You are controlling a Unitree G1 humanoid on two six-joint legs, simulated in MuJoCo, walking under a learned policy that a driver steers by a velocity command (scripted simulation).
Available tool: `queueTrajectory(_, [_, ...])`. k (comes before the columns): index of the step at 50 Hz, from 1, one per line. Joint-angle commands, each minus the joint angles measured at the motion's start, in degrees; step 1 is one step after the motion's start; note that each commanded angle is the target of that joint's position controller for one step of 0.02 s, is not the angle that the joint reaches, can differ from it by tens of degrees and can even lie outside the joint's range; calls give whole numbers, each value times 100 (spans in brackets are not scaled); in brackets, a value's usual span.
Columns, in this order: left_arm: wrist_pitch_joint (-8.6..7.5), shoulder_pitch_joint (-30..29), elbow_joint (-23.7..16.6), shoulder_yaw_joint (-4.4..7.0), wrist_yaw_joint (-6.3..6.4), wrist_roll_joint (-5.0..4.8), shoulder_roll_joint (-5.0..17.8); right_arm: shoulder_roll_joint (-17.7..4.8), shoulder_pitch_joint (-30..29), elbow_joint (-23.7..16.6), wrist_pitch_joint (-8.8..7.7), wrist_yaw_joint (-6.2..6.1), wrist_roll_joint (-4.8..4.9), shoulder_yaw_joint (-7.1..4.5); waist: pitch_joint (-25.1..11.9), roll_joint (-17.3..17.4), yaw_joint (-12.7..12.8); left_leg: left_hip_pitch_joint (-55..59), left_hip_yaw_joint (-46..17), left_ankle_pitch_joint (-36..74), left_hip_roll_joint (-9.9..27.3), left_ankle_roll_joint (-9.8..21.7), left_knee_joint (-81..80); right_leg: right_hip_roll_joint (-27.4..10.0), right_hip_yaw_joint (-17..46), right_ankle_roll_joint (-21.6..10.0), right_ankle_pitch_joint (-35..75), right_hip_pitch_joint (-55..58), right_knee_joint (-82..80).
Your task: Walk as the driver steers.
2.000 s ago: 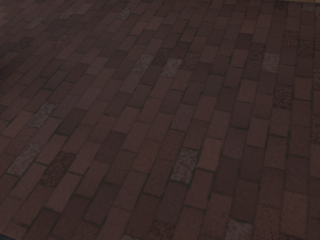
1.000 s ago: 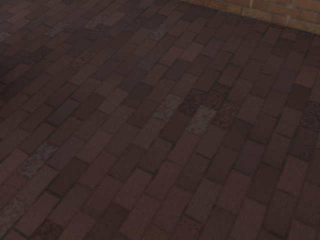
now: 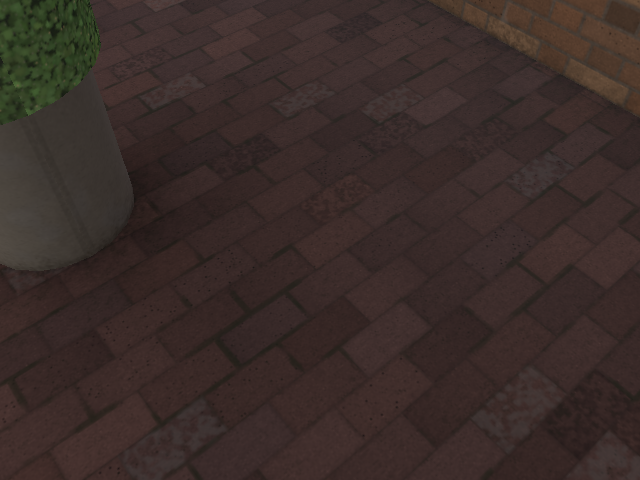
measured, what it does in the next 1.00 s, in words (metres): walks ahead, turning right: left foot, then right foot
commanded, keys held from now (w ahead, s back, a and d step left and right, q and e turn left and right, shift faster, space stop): w+e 0.34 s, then w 0.46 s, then s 0.20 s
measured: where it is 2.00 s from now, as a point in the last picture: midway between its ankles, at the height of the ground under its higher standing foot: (357, 409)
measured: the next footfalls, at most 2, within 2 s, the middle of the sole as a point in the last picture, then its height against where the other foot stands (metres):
left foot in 0.52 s outside the picture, level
right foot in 1.00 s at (413, 402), level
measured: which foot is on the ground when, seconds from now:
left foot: down 0.00-0.00, up 0.02-0.50, down 0.52-1.00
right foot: down 0.00-0.52, up 0.54-0.98, down 1.00-1.00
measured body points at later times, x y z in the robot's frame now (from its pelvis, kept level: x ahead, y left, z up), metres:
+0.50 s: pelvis +0.27 +0.00 +0.01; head +0.31 +0.00 +0.46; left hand +0.31 +0.29 -0.11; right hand +0.45 -0.26 -0.07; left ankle +0.42 +0.08 -0.71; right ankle +0.11 -0.06 -0.72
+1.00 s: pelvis +0.50 -0.05 +0.01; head +0.53 -0.07 +0.46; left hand +0.75 +0.10 -0.09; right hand +0.38 -0.27 -0.13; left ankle +0.42 +0.07 -0.72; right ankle +0.59 -0.17 -0.72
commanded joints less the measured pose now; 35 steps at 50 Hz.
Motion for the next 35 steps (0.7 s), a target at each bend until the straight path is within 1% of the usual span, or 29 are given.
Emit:
queueTrajectory(1, [18, 2197, 258, 519, 115, 9, 1597, -557, 147, -686, -151, 68, 192, -143, -1725, -1689, 656, -3825, 100, -105, -262, -442, 5778, -2355, 4748, -1713, 268, 4354, -961])
queueTrajectory(2, [40, 1644, 166, 507, 34, -211, 1446, -815, -107, -765, -184, 100, -13, -139, -1422, -559, 502, -4404, -803, -14, 167, -269, 5996, -2232, 4740, -1697, 150, 3982, -1293])
queueTrajectory(3, [53, 1295, 59, 453, 40, -193, 1199, -838, -563, -898, -236, 147, 22, -135, -802, -189, 470, -4575, -814, 369, 451, -272, 5769, -2111, 3951, -1576, 27, 3299, -1398])
queueTrajectory(4, [57, 1189, 97, 374, 52, -128, 888, -785, -698, -960, -265, 174, 44, -115, -281, 277, 284, -4448, -711, 572, 677, -271, 5265, -1882, 3419, -1333, 404, 2529, -1600])
queueTrajectory(5, [26, 1180, 136, 332, 79, -120, 771, -711, -858, -1054, -193, 187, -7, -107, -92, 347, 160, -4266, -717, 589, 821, -334, 4862, -1607, 3061, -1149, 719, 2054, -1669])
queueTrajectory(6, [-5, 1132, 154, 305, 104, -123, 731, -617, -766, -1052, -77, 203, -64, -67, -77, 245, 22, -4005, -657, 608, 882, -419, 4610, -1365, 2735, -1015, 955, 1721, -1769])
queueTrajectory(7, [-53, 1209, 170, 318, 105, -146, 806, -555, -705, -1076, 21, 219, -91, -48, -128, 91, -15, -3893, -595, 601, 908, -498, 4364, -1262, 2567, -987, 1188, 1581, -1820])
queueTrajectory(8, [-96, 1304, 194, 342, 100, -160, 902, -513, -721, -1107, 92, 227, -108, -29, -168, 10, -26, -3889, -507, 615, 926, -569, 4152, -1162, 2429, -981, 1387, 1499, -1851])
queueTrajectory(9, [-117, 1385, 208, 366, 102, -170, 988, -489, -833, -1166, 133, 233, -105, -15, -163, -48, -13, -3935, -433, 728, 944, -645, 3893, -1075, 2320, -964, 1447, 1422, -1900])
queueTrajectory(10, [-118, 1455, 207, 381, 108, -172, 1041, -482, -1046, -1253, 152, 241, -99, -4, -126, -90, 26, -4019, -368, 919, 967, -717, 3598, -993, 2254, -918, 1396, 1362, -1961])
queueTrajectory(12, [-96, 1653, 214, 388, 118, -189, 1044, -485, -1633, -1468, 163, 257, -85, 12, -5, -192, 198, -4245, -282, 1437, 989, -837, 2891, -849, 2206, -757, 1340, 1398, -2011])
queueTrajectory(15, [-51, 1986, 222, 416, 132, -202, 1065, -456, -2244, -1661, 153, 293, -42, 50, -87, -334, 489, -4329, -270, 2145, 887, -883, 2022, -731, 2235, -470, 1496, 1785, -1804])
queueTrajectory(17, [-28, 2182, 213, 429, 157, -173, 1085, -467, -2578, -1775, 130, 308, -14, 72, -126, -374, 638, -4404, -288, 2273, 802, -873, 1647, -770, 2377, -434, 1641, 2113, -1630])
queueTrajectory(20, [-28, 2316, 198, 407, 194, -98, 1043, -476, -2882, -1890, 61, 325, 11, 109, -118, -433, 759, -4291, -237, 2246, 697, -746, 1103, -930, 2468, -422, 1946, 2506, -1405])
queueTrajectory(21, [-38, 2294, 186, 398, 212, -83, 1038, -501, -2873, -1909, 35, 327, 12, 107, -116, -460, 727, -4101, -257, 2176, 669, -666, 909, -1013, 2533, -379, 2019, 2560, -1329])
queueTrajectory(22, [-54, 2187, 160, 392, 231, -76, 1051, -552, -2703, -1875, 11, 325, 10, 89, -129, -493, 610, -3734, -287, 2062, 634, -567, 688, -1085, 2580, -299, 2085, 2516, -1247])
queueTrajectory(23, [-72, 2053, 135, 394, 239, -70, 1099, -639, -2401, -1785, -12, 307, 14, 52, -179, -535, 453, -3234, -275, 1865, 550, -460, 502, -1122, 2596, -213, 2339, 2435, -1085])
queueTrajectory(24, [-97, 1950, 127, 398, 233, -72, 1159, -758, -1903, -1622, -43, 265, 15, -10, -351, -511, 220, -2576, -210, 1648, 403, -342, 307, -1048, 2527, -124, 2902, 2396, -632])
queueTrajectory(25, [-125, 1906, 146, 374, 200, -101, 1116, -904, -1209, -1419, -109, 203, -17, -81, -709, -253, -132, -1624, -268, 1742, 483, -179, -22, -760, 2235, 2, 3011, 2216, 295])
queueTrajectory(26, [-169, 1902, -3, 277, 161, -143, 831, -1255, -337, -1355, -158, 109, -126, -168, -1450, 236, -477, -374, -1429, 950, 1586, 146, -120, -495, 1926, 138, 1750, 1529, 1699])
queueTrajectory(27, [-149, 2696, -60, 205, 150, -292, 433, -1812, -42, -1253, -72, 93, -165, -334, -1974, 1546, -168, 887, -4004, 584, 2946, 940, -579, 484, 1205, 377, -1884, -163, 3363])
queueTrajectory(28, [-93, 2543, 57, 250, 200, -73, 892, -1419, -262, -1224, 8, 150, 3, -307, -1479, 879, -82, 417, -4627, -9, 2929, 1002, -884, 189, 1270, 325, -2299, -865, 3899])
queueTrajectory(29, [-77, 2016, 14, 266, 162, -20, 919, -988, -672, -1296, 18, 182, 52, -213, -714, 272, -36, -309, -3745, 60, 2637, 897, -967, -26, 1348, 331, -1798, -940, 3950])
queueTrajectory(30, [-89, 1672, -67, 230, 118, -14, 819, -753, -890, -1275, -2, 209, 33, -155, -395, 95, 11, -803, -3034, 674, 2335, 765, -1097, -183, 1310, 353, -1490, -875, 3721])
queueTrajectory(31, [-62, 1524, -111, 225, 77, 1, 778, -664, -914, -1211, -30, 203, 27, -124, -234, 285, 94, -1079, -2490, 1246, 2064, 620, -1197, -321, 1238, 379, -1385, -787, 3478])
queueTrajectory(32, [-10, 1545, -107, 210, 38, 43, 742, -615, -878, -1122, -64, 197, 51, -105, -212, 505, 189, -1275, -2096, 1670, 1849, 516, -1283, -396, 1181, 432, -1331, -619, 3299])
queueTrajectory(33, [35, 1599, -73, 194, 12, 61, 696, -627, -779, -1045, -112, 213, 75, -107, -267, 599, 225, -1322, -1882, 2109, 1762, 502, -1318, -389, 1118, 472, -1281, -497, 3212])
queueTrajectory(35, [81, 1511, -91, 175, -20, 84, 648, -675, -568, -908, -191, 241, 135, -126, -303, 582, 268, -1290, -1618, 2592, 1714, 580, -1424, -428, 992, 541, -1147, -595, 3076])
Keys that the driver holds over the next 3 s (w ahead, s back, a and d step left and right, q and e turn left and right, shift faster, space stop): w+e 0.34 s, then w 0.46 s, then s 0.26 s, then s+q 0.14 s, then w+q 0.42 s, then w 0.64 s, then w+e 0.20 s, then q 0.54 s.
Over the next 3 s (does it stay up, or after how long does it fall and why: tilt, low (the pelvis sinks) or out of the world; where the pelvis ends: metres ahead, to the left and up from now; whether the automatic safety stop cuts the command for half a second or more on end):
stays up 1.09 -0.09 0.02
